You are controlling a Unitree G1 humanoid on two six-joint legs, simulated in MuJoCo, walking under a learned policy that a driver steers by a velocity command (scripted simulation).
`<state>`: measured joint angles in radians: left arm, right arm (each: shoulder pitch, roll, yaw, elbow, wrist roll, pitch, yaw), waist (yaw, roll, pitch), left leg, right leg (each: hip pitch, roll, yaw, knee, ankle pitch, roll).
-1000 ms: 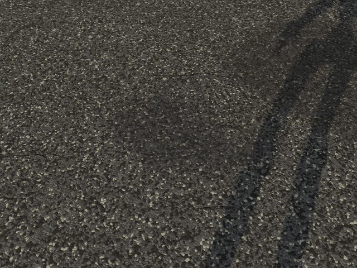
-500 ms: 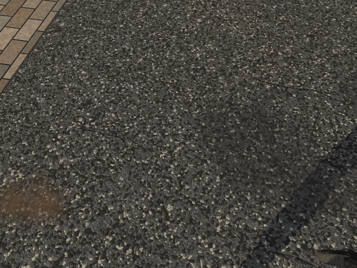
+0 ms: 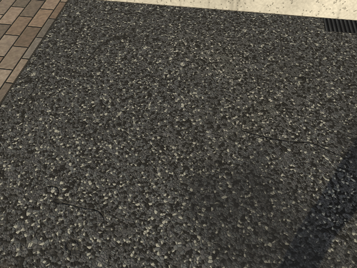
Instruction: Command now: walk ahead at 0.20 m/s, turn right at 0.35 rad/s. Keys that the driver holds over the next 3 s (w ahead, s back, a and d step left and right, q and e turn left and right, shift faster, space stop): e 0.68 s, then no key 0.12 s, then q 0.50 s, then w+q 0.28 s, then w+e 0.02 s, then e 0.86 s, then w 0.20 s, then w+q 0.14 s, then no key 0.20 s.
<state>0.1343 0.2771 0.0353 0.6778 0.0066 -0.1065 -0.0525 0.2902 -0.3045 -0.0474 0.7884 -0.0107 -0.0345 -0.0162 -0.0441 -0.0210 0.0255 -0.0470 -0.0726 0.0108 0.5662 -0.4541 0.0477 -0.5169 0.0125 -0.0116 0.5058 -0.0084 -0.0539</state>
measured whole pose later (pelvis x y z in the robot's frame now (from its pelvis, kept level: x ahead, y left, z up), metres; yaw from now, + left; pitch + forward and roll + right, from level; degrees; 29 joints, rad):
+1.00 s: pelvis +0.10 +0.00 +0.02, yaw -26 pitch +0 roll +0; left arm 0.13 0.20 0.02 0.66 0.03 0.01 0.00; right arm 0.23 -0.31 -0.06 0.79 0.01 0.04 -0.02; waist -0.04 0.05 0.02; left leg -0.39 0.06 -0.03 0.87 -0.49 -0.09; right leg -0.22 0.02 -0.04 0.48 -0.26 -0.04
